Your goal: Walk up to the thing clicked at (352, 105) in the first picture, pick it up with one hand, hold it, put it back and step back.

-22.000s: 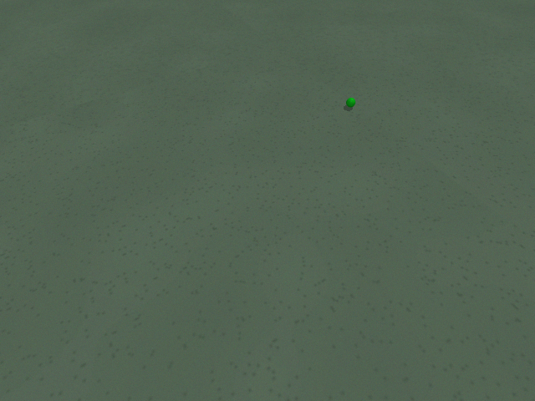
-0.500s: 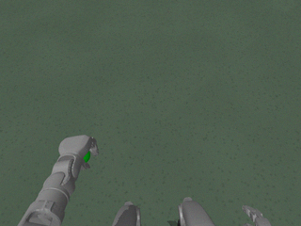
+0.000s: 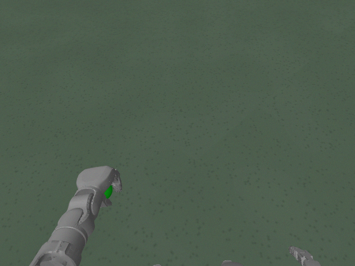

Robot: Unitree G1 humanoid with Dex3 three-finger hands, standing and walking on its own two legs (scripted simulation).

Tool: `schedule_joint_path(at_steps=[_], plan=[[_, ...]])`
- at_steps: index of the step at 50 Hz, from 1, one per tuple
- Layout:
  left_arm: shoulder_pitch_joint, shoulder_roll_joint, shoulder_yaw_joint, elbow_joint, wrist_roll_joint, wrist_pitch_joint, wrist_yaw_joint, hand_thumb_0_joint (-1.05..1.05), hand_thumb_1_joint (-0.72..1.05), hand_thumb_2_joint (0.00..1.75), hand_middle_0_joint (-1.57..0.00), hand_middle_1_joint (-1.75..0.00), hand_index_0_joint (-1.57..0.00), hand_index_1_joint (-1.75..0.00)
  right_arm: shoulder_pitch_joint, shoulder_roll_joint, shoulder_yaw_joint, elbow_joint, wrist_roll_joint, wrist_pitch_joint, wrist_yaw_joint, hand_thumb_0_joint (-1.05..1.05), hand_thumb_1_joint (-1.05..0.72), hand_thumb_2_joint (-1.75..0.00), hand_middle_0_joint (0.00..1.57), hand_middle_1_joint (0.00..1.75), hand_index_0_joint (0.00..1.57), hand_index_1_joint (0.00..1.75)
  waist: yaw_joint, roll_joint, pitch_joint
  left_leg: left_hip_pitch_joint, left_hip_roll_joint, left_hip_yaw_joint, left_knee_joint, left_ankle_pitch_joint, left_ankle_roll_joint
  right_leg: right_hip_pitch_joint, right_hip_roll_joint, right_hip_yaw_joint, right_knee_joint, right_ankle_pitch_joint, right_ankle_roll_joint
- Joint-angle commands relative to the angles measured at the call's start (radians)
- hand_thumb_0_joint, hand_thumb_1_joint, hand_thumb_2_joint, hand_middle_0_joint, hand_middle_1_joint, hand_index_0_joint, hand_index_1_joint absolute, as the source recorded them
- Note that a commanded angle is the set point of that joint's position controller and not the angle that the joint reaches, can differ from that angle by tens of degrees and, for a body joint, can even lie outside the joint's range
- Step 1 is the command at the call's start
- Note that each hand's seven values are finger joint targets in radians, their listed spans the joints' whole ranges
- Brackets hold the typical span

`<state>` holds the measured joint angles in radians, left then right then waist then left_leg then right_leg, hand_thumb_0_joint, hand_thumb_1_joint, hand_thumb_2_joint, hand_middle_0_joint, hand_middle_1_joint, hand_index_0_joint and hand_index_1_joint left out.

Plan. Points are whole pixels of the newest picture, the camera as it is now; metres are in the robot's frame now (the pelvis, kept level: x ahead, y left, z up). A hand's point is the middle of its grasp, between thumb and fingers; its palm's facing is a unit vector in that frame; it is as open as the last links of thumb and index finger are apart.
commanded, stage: hold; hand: left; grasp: from above
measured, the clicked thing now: (101, 190) +0.33 +0.24 -0.08
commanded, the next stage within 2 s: crouch in 1.76 s
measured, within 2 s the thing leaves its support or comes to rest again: neither
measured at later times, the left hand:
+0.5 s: hand (100, 190) +0.31 +0.22 -0.03, palm faces -0.44 -0.05 -0.90, open 6.3 cm
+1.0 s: hand (98, 194) +0.29 +0.21 -0.01, palm faces -0.43 -0.06 -0.90, open 6.2 cm
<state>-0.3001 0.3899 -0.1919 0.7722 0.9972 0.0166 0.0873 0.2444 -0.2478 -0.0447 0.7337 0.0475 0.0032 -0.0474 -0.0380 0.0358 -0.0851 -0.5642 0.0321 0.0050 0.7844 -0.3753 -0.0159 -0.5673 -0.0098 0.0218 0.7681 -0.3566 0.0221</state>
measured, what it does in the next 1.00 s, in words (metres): stands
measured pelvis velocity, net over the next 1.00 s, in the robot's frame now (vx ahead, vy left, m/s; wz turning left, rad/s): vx -0.01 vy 0.00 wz -0.01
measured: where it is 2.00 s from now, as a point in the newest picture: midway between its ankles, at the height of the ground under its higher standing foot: outside the picture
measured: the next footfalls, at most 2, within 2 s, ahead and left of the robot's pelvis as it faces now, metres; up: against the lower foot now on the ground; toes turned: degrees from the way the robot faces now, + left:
none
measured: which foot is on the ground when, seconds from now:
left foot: down 0.00-1.00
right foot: down 0.00-1.00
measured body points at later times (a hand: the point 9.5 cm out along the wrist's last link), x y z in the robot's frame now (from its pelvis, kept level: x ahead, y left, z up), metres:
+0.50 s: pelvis +0.01 +0.00 +0.02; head +0.03 -0.02 +0.47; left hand +0.33 +0.22 +0.02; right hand +0.14 -0.26 -0.10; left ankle +0.01 +0.13 -0.71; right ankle +0.01 -0.14 -0.71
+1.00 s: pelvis -0.01 +0.00 +0.02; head +0.00 -0.03 +0.47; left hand +0.31 +0.21 +0.04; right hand +0.14 -0.26 -0.09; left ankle +0.01 +0.13 -0.71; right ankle +0.01 -0.14 -0.71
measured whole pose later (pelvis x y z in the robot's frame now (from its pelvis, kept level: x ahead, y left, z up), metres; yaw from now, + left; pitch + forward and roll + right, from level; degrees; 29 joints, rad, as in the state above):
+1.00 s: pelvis -0.01 +0.00 +0.02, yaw -1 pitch +2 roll +1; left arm -0.22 0.40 -0.21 0.59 0.98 0.01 -0.04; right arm 0.18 -0.25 -0.02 0.68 0.07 0.05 -0.06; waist 0.01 0.05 -0.03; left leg -0.32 0.03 0.03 0.55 -0.27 -0.02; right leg -0.34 -0.01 0.04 0.57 -0.26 0.02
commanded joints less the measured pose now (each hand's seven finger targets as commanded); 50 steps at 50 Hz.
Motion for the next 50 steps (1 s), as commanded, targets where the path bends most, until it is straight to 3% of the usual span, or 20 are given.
schedule_joint_path(at_steps=[1,9,17,21,28,32,50], plan=[[-0.300,0.214,0.081,-0.189,0.000,-0.004,0.012,0.00,0.68,0.49,-0.93,-0.70,-1.01,-0.62,-0.006,-0.139,-0.051,-0.108,0.001,-0.028,-0.009,0.00,-0.90,-0.90,0.20,0.30,0.20,0.30,0.001,0.007,-0.278,0.204,-0.040,0.004,-0.122,0.311,0.014,0.156,0.048,-0.015,-0.124,0.270,-0.030],[-0.248,0.204,0.076,-0.194,-0.011,-0.002,-0.017,0.00,0.66,0.50,-0.93,-0.69,-1.00,-0.61,-0.036,-0.142,-0.048,-0.139,0.007,-0.013,-0.006,0.00,-0.90,-0.90,0.20,0.30,0.20,0.30,0.015,-0.019,-0.225,0.233,-0.042,0.012,-0.164,0.330,0.016,0.198,0.047,-0.015,-0.166,0.285,-0.027],[-0.287,0.223,0.086,-0.292,-0.012,-0.011,-0.040,0.00,0.66,0.51,-0.93,-0.69,-1.00,-0.62,-0.057,-0.142,-0.045,-0.154,0.008,-0.005,-0.007,0.00,-0.90,-0.90,0.20,0.30,0.20,0.30,0.023,0.009,-0.261,0.298,-0.042,0.016,-0.184,0.396,0.015,0.236,0.047,-0.012,-0.174,0.342,-0.028],[-0.263,0.215,0.085,-0.283,-0.004,-0.007,-0.042,0.00,0.66,0.47,-0.92,-0.67,-0.99,-0.60,-0.069,-0.140,-0.041,-0.160,0.010,-0.001,-0.009,0.00,-0.90,-0.90,0.20,0.30,0.20,0.30,0.023,-0.025,-0.219,0.290,-0.047,0.020,-0.205,0.339,0.021,0.233,0.042,-0.008,-0.204,0.301,-0.025],[-0.250,0.217,0.085,-0.312,-0.010,0.000,-0.072,0.00,0.67,0.50,-0.94,-0.68,-1.01,-0.61,-0.093,-0.135,-0.037,-0.173,0.011,0.007,-0.011,0.00,-0.91,-0.90,0.20,0.30,0.20,0.30,0.037,-0.029,-0.219,0.307,-0.052,0.031,-0.225,0.339,0.028,0.261,0.035,-0.004,-0.232,0.312,-0.018],[-0.230,0.218,0.086,-0.319,-0.018,-0.003,-0.079,0.00,0.68,0.45,-0.94,-0.67,-1.01,-0.59,-0.115,-0.134,-0.031,-0.184,0.014,0.008,-0.013,0.00,-0.90,-0.90,0.20,0.30,0.20,0.30,0.038,-0.021,-0.183,0.313,-0.048,0.030,-0.261,0.278,0.026,0.258,0.038,-0.008,-0.255,0.236,-0.025],[-0.248,0.221,0.080,-0.384,-0.027,-0.005,-0.098,0.00,0.66,0.46,-0.91,-0.70,-0.99,-0.62,-0.155,-0.130,-0.021,-0.192,0.020,0.004,-0.021,0.00,-0.91,-0.90,0.20,0.30,0.20,0.30,0.044,-0.036,-0.165,0.360,-0.047,0.034,-0.311,0.252,0.031,0.291,0.034,-0.007,-0.308,0.205,-0.021]])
